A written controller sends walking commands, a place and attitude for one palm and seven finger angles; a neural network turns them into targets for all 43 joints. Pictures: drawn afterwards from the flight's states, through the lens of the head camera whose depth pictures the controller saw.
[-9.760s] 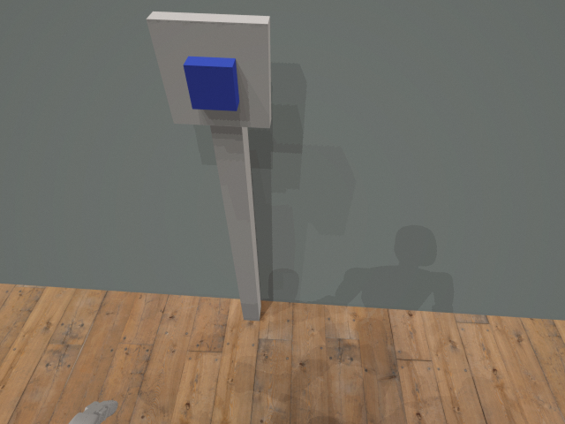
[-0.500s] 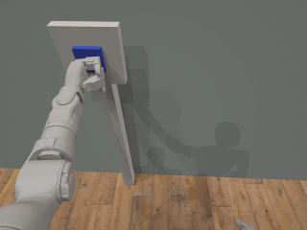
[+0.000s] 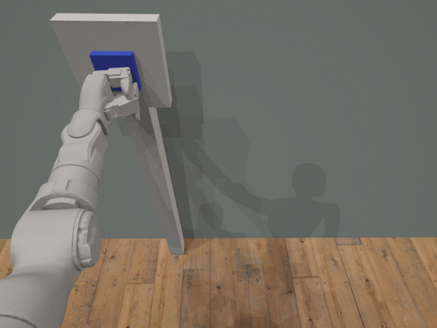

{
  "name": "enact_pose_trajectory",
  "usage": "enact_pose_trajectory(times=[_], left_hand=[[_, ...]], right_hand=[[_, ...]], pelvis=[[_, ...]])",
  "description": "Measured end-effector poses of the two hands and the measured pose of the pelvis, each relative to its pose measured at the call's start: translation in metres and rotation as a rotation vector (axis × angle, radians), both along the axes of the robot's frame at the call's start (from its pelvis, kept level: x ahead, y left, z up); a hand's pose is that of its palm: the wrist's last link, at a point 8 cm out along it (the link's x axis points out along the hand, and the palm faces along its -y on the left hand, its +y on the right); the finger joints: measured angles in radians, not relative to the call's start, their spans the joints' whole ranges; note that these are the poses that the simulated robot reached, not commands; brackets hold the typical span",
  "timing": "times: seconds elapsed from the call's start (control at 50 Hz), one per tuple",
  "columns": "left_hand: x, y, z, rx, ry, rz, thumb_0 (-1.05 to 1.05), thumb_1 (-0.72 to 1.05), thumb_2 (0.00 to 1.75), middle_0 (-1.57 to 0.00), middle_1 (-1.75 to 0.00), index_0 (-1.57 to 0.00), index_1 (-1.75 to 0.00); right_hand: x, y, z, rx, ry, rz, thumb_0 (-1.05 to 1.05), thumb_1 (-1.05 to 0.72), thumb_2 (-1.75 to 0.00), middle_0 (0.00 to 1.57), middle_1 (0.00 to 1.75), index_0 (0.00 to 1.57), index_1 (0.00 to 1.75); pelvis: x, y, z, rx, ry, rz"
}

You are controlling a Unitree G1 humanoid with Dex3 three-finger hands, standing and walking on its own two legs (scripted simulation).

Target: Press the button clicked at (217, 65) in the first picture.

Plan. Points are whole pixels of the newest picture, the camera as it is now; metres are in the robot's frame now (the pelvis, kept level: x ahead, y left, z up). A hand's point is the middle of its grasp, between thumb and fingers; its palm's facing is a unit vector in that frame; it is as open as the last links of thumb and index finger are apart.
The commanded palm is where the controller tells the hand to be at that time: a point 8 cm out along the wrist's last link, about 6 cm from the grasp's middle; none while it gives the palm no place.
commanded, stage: pull the fist back off the button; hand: left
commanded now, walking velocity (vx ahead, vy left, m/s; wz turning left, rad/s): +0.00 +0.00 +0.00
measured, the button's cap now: (118, 69) +0.53 +0.17 +0.21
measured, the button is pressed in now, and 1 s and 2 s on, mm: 13 0 0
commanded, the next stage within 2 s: draw the hand back to the body in 0.88 s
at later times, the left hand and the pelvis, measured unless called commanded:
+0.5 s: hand (131, 112) +0.44 +0.14 +0.18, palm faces -0.03 -1.00 -0.01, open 2.9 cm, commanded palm +0.40 +0.19 +0.18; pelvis +0.03 +0.00 +0.01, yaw -1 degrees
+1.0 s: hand (122, 137) +0.38 +0.14 +0.18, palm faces -0.01 -1.00 -0.04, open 3.1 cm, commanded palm +0.35 +0.20 +0.18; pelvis +0.05 -0.02 +0.01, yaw +2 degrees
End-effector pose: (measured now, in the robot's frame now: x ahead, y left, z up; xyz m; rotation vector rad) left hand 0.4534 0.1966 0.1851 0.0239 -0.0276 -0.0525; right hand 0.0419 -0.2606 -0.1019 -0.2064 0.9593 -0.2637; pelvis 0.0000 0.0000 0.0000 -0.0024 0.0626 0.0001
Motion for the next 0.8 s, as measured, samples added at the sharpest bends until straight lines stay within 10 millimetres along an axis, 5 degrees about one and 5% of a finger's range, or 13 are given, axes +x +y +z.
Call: enact_pose_trajectory(times=[0.16, 0.3, 0.52, 0.8], left_hand=[[-0.005, 0.0, -0.002, -0.002, -0.02, 0.008, -0.03, 0.7, 0.92, -1.3, -1.5, -1.36, -1.5], [-0.013, 0.0, -0.004, -0.018, -0.034, 0.009, -0.04, 0.72, 0.9, -1.3, -1.5, -1.33, -1.5], [-0.036, -0.001, -0.005, -0.021, -0.056, 0.018, -0.01, 0.84, 0.89, -1.3, -1.5, -1.31, -1.5], [-0.101, 0.006, -0.003, 0.013, -0.052, 0.037, 0.01, 0.89, 0.9, -1.3, -1.5, -1.31, -1.5]], right_hand=[[0.009, 0.005, 0.0, 0.015, -0.029, 0.014, 0.01, -0.9, -0.9, 0.2, 0.3, 0.2, 0.3], [0.036, 0.01, 0.003, 0.036, -0.08, 0.036, 0.01, -0.9, -0.9, 0.2, 0.3, 0.21, 0.3], [0.111, 0.014, 0.022, 0.058, -0.227, 0.089, 0.01, -0.9, -0.9, 0.2, 0.3, 0.2, 0.3], [0.208, 0.029, 0.054, 0.081, -0.392, 0.218, 0.01, -0.9, -0.9, 0.2, 0.3, 0.2, 0.3]], pelvis=[[0.002, 0.002, 0.0, 0.003, -0.002, -0.006], [0.011, 0.001, 0.002, 0.005, -0.016, -0.014], [0.034, -0.005, 0.007, 0.006, -0.052, -0.023], [0.055, -0.013, 0.01, 0.003, -0.104, 0.012]])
